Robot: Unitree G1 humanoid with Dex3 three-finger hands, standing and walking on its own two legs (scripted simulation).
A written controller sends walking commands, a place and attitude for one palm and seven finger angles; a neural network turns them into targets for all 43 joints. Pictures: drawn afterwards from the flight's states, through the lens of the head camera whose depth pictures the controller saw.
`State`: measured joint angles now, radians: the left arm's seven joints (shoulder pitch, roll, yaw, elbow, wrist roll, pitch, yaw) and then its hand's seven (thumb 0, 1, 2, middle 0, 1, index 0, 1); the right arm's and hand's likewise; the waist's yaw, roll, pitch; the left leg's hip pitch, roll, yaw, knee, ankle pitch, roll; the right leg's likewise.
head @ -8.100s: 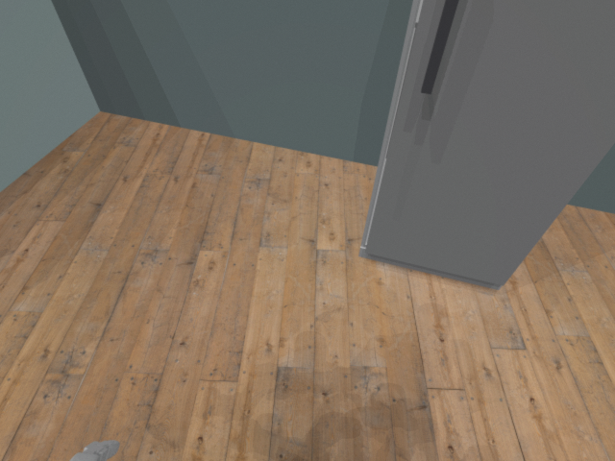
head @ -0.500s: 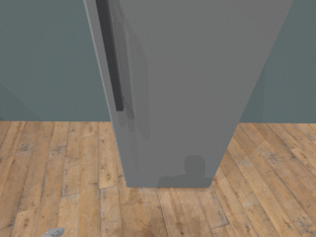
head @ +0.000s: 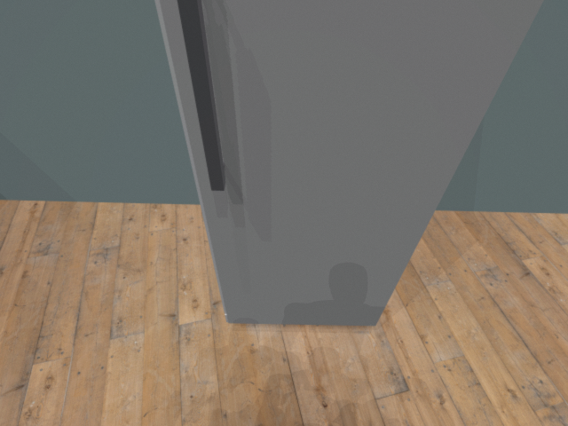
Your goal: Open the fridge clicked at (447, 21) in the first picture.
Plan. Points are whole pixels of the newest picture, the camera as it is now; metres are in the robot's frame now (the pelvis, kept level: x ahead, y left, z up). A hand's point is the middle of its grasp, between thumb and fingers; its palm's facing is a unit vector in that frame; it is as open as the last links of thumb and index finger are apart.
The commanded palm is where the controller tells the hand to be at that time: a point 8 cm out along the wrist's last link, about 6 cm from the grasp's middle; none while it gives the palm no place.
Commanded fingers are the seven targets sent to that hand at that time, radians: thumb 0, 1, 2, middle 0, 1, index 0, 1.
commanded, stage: look again from close up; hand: left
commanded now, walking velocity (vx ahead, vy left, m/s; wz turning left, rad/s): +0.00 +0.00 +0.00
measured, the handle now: (206, 82) +0.54 +0.16 +0.22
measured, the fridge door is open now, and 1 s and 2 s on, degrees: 0 0 0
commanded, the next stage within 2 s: none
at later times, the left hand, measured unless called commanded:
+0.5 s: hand out of the picture +0.06 +0.23 -0.16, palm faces -0.02 -0.95 -0.31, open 7.4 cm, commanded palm none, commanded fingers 0.00 0.90 0.90 -0.20 -0.30 -0.20 -0.30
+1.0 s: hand out of the picture +0.08 +0.23 -0.16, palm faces -0.02 -0.95 -0.31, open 7.4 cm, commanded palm none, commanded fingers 0.00 0.90 0.90 -0.20 -0.30 -0.20 -0.30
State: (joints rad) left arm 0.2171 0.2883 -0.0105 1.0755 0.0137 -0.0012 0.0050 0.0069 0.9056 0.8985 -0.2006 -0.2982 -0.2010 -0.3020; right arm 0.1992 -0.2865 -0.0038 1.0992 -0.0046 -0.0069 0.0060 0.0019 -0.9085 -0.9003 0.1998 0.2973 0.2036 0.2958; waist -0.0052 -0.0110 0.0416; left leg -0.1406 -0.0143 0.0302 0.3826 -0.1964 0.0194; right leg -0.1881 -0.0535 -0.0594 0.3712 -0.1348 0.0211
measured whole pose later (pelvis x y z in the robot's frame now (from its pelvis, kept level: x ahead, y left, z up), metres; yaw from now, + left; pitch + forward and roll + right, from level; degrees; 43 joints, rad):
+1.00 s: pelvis +0.02 -0.01 +0.00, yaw +0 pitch -2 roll +0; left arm 0.16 0.31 0.00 1.08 0.01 -0.01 0.00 0.01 0.91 0.90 -0.20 -0.30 -0.20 -0.30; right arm 0.15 -0.31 0.00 1.11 -0.01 -0.01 0.00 0.00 -0.91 -0.90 0.20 0.30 0.20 0.30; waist 0.00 0.00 0.04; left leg -0.10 0.00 0.02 0.32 -0.19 0.01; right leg -0.15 -0.04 -0.07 0.32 -0.14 0.01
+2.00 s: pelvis +0.03 -0.01 +0.00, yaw +1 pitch -2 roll +0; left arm 0.16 0.32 0.00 1.10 0.01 -0.01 0.00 0.01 0.91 0.90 -0.20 -0.30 -0.20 -0.30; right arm 0.15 -0.32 0.01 1.11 -0.01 -0.02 0.00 0.00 -0.91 -0.90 0.20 0.30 0.20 0.30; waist 0.00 -0.01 0.03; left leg -0.07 -0.01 0.01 0.29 -0.19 0.01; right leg -0.12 -0.04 -0.08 0.30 -0.15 0.01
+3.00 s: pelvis +0.03 -0.01 +0.01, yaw +1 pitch -2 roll +0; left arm 0.16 0.33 0.00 1.10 0.01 -0.01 -0.01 0.01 0.91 0.90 -0.20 -0.30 -0.20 -0.30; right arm 0.15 -0.33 0.01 1.12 -0.01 -0.02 0.00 0.00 -0.91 -0.90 0.20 0.30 0.20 0.30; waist 0.00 -0.01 0.03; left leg -0.07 0.00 0.01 0.28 -0.19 0.00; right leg -0.12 -0.03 -0.08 0.29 -0.14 0.01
